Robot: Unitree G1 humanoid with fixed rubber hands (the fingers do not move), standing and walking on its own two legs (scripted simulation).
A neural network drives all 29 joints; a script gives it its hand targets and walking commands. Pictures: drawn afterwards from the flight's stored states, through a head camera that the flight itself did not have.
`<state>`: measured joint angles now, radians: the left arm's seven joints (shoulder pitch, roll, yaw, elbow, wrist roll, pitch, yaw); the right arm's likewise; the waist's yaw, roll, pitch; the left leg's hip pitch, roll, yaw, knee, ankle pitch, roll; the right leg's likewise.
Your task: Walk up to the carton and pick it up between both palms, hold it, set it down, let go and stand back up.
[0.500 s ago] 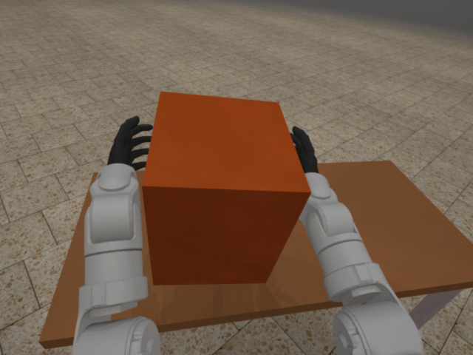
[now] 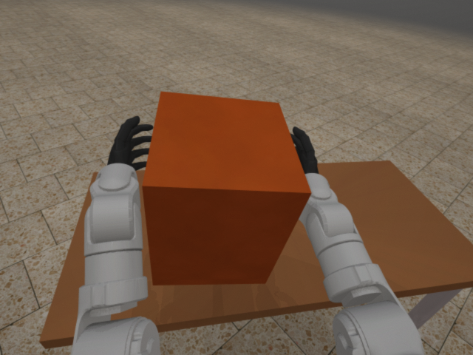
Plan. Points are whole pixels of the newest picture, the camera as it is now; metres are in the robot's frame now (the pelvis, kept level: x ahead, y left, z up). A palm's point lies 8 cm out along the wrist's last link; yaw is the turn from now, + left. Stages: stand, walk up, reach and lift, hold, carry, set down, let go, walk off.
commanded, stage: hold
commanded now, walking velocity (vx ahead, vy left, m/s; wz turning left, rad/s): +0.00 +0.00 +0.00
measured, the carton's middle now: (216, 193) +0.36 +0.01 +0.14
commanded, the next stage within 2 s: none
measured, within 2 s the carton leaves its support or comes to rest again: neither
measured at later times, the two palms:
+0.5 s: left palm (124, 166) +0.36 +0.15 +0.20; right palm (305, 173) +0.36 -0.14 +0.18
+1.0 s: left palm (122, 167) +0.36 +0.15 +0.20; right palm (303, 173) +0.36 -0.14 +0.18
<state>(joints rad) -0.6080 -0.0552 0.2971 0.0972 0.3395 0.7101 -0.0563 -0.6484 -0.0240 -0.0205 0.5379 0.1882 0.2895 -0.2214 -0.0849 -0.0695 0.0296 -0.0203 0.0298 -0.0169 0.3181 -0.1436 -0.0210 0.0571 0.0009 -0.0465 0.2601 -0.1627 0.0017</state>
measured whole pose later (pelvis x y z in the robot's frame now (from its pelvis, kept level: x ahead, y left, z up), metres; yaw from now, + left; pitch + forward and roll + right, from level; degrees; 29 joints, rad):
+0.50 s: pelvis +0.00 +0.00 +0.00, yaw +0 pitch -9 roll -1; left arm -0.62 -0.06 0.30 0.11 0.34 0.71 -0.06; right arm -0.65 -0.02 -0.02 0.55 0.18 0.29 -0.22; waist -0.08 -0.07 0.03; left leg -0.02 0.03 -0.02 0.31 -0.14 -0.02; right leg 0.06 0.00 -0.05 0.26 -0.16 0.00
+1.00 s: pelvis +0.00 +0.00 +0.00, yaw +0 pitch -9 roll -1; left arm -0.61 -0.05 0.29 0.09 0.34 0.71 -0.05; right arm -0.65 -0.02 -0.02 0.53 0.19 0.29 -0.22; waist -0.08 -0.07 0.03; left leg -0.02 0.03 -0.02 0.32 -0.14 -0.02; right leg 0.05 0.00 -0.05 0.26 -0.16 0.00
